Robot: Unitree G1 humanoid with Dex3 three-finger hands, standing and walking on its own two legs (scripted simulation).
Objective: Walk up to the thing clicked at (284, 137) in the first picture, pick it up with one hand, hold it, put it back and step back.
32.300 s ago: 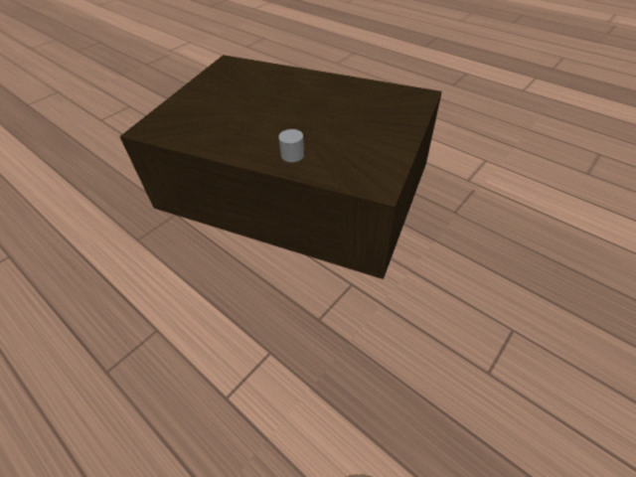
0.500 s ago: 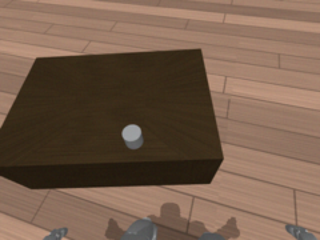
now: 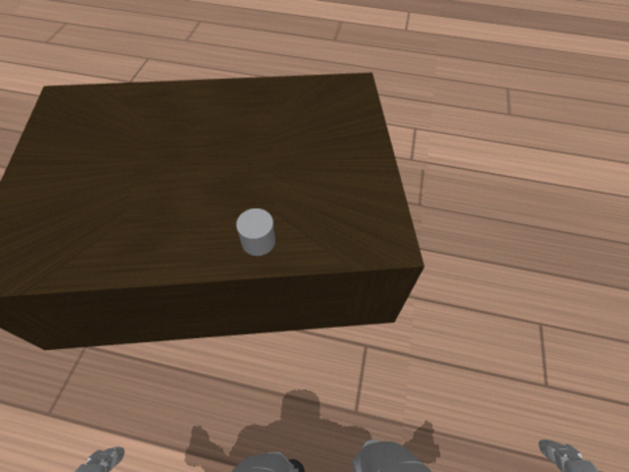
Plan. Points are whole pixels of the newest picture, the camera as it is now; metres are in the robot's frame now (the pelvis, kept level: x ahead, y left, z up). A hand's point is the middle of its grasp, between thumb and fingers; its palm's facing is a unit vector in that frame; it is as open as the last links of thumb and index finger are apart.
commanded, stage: step back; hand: left
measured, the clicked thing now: (256, 232) +0.63 +0.16 -0.33
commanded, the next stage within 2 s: none
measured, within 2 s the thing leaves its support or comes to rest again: neither
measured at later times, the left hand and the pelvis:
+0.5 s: hand out of the picture -0.01 +0.22 -0.13, palm faces +0.02 -0.92 -0.40, open 7.4 cm; pelvis -0.14 -0.03 +0.00, yaw +3 degrees
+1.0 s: hand out of the picture -0.27 +0.23 -0.16, palm faces -0.03 -0.91 -0.41, open 7.4 cm; pelvis -0.32 -0.06 -0.01, yaw -1 degrees
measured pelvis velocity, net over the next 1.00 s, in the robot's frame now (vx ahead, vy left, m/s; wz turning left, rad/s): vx -0.32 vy -0.06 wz -0.02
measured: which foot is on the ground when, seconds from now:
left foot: down 0.00-0.16, up 0.18-0.54, down 0.56-1.00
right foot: up 0.00-0.10, down 0.12-0.60, up 0.62-0.96, down 0.98-1.00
